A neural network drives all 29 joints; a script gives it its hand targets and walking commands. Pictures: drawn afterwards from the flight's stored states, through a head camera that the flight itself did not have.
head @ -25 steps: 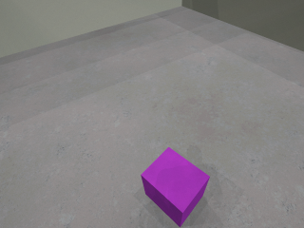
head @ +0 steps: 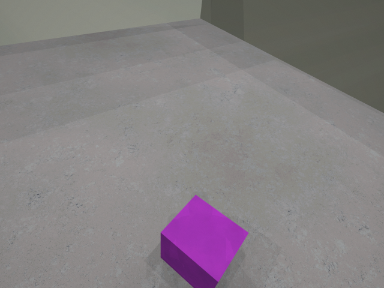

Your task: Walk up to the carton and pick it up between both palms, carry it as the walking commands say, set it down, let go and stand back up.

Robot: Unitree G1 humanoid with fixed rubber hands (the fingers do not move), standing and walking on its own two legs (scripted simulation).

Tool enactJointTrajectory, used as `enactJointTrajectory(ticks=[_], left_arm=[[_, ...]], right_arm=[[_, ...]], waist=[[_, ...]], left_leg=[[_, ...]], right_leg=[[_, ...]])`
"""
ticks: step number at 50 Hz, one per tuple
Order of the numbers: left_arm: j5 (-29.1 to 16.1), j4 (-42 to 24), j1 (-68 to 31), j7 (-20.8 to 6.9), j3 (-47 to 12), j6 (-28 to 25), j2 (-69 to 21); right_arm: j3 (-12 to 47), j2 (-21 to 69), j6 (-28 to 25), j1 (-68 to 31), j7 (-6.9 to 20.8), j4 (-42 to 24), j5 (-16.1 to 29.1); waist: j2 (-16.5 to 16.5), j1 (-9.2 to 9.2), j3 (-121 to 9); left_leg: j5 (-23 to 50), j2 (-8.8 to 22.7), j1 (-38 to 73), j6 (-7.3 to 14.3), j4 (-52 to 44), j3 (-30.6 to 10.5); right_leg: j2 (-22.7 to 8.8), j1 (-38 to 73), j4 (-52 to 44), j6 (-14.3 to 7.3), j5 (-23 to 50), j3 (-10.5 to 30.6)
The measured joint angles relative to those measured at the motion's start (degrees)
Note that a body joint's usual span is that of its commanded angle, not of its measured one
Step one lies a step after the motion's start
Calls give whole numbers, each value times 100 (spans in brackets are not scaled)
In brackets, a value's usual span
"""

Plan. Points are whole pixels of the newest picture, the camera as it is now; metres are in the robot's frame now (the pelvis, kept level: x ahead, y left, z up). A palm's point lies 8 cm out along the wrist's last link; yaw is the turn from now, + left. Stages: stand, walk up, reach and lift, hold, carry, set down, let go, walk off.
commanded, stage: walk up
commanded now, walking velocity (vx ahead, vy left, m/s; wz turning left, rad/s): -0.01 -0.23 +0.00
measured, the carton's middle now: (201, 246) +0.47 -0.09 -0.62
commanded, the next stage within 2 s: none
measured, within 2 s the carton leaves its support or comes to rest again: neither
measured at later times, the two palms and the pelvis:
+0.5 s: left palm out of the picture +0.04 +0.13 -0.11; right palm out of the picture +0.03 -0.37 -0.14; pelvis -0.02 -0.12 +0.01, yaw +0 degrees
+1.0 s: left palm out of the picture +0.02 +0.06 -0.12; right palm out of the picture -0.05 -0.39 -0.15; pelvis -0.04 -0.18 +0.00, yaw +1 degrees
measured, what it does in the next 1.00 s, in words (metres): steps to the right: right foot, then left foot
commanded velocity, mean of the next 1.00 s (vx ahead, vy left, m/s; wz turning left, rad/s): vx -0.01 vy -0.08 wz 0.00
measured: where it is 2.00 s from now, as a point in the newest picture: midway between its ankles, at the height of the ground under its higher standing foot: outside the picture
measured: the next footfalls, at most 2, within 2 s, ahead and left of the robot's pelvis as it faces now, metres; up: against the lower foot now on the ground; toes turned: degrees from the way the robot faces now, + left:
right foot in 0.30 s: +0.10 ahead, -0.16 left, +0.00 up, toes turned -4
left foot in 0.70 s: -0.11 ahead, -0.06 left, +0.00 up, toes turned +10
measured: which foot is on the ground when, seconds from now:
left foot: down 0.00-0.32, up 0.34-0.68, down 0.70-1.00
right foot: up 0.00-0.28, down 0.30-0.96, up 0.98-1.00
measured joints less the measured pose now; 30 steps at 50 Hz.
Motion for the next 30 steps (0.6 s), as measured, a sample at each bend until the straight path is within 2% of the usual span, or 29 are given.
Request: enactJointTrajectory(ticks=[5,9,14,15,16,18,19,21,23,25,28,30], left_arm=[[0,-3,-60,-10,0,69,1],[0,-6,-221,-45,-1,60,2],[-9,-5,-279,-84,0,-66,2],[-9,-5,-261,-84,0,-98,2],[-9,-4,-243,-84,0,-136,0],[-9,-2,-212,-84,1,-188,-1],[-9,-2,-208,-84,1,-190,-1],[-14,-2,-206,-83,1,-190,-1],[-35,-3,-205,-65,1,-192,-2],[-58,-5,-207,-34,1,-237,-2],[-100,-7,-218,22,1,-338,-3],[-114,-5,-222,58,0,-371,-4]], right_arm=[[0,-82,31,6,0,-1,0],[0,-183,70,10,0,-1,0],[0,-407,153,11,11,0,0],[0,-450,172,11,19,0,0],[0,-496,190,10,30,1,0],[-1,-571,290,7,40,6,0],[0,-601,341,7,47,6,0],[1,-659,413,8,93,3,0],[1,-708,470,10,148,1,0],[1,-734,497,11,178,-2,0],[2,-714,404,26,195,0,0],[2,-656,304,91,195,-1,1]], waist=[[-1,-49,14],[39,-139,86],[150,-144,86],[160,-130,89],[185,-107,103],[239,-83,133],[256,-60,133],[269,-19,131],[273,-14,118],[306,-42,66],[375,-84,15],[371,-90,-24]], left_leg=[[30,38,-20,-53,-1,144],[85,58,-22,-153,-1,154],[134,94,-25,-368,-1,167],[136,91,-28,-424,16,168],[129,97,-36,-436,49,162],[-309,106,-166,-437,488,111],[-457,77,-300,-437,878,57],[-479,-10,-519,-437,1612,6],[-484,-123,-570,-437,1975,2],[-486,-204,-572,-437,1997,0],[-492,-329,-453,-437,1687,-3],[-498,-507,-153,-437,824,-8]], right_leg=[[-1,13,-598,1,-3,3],[-2,149,-1729,1,-6,6],[-2,538,-3146,-66,158,6],[-1,652,-3420,-139,401,4],[8,662,-3503,-302,826,-11],[17,666,-3459,-643,929,-94],[16,680,-3522,-745,920,-129],[17,717,-3764,-788,993,-165],[26,753,-4092,-769,1185,-190],[80,753,-4491,-653,1404,-258],[225,777,-5215,-199,1788,-384],[322,788,-5701,25,2080,-414]])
